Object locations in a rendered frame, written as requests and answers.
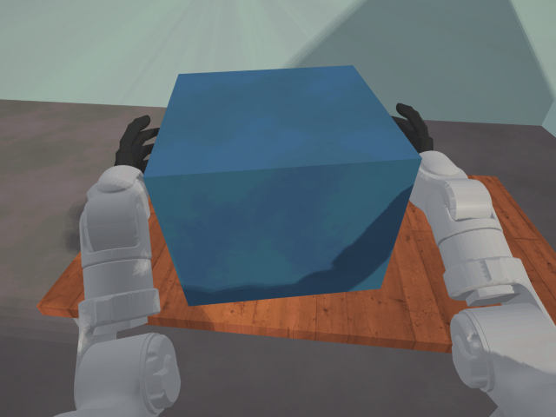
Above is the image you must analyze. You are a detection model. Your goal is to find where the robot right hand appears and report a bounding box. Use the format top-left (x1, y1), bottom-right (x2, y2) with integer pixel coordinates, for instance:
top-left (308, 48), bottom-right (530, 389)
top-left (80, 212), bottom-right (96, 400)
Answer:
top-left (391, 103), bottom-right (434, 153)

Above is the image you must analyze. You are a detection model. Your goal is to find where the robot left hand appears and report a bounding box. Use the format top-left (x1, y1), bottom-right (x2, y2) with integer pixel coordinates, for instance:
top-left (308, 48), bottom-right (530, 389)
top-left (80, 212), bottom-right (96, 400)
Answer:
top-left (114, 116), bottom-right (160, 174)

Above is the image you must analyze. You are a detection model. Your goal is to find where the carton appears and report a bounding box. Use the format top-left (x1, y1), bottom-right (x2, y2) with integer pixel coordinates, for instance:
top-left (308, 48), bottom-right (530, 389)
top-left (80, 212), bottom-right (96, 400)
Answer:
top-left (142, 65), bottom-right (422, 307)

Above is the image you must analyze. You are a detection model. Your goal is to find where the left robot upper arm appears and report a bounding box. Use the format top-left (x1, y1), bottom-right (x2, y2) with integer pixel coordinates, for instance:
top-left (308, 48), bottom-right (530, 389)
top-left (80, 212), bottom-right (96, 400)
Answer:
top-left (54, 333), bottom-right (181, 417)

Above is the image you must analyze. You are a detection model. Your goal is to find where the robot right forearm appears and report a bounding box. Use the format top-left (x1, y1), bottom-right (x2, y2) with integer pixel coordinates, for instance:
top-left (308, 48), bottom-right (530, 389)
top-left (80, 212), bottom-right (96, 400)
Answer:
top-left (409, 151), bottom-right (556, 332)

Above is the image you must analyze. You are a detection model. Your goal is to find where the table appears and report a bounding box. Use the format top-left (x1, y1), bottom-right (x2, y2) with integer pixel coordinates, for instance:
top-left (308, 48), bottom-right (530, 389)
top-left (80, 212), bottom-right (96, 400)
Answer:
top-left (36, 175), bottom-right (556, 417)

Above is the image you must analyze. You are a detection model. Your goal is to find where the robot left forearm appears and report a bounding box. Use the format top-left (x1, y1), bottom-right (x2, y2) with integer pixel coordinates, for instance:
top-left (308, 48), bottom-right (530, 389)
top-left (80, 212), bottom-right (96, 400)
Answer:
top-left (74, 165), bottom-right (161, 410)

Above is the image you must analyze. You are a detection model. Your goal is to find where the right robot upper arm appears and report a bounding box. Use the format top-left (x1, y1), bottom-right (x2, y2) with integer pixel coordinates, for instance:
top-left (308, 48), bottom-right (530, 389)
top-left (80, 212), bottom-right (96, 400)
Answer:
top-left (450, 303), bottom-right (556, 417)

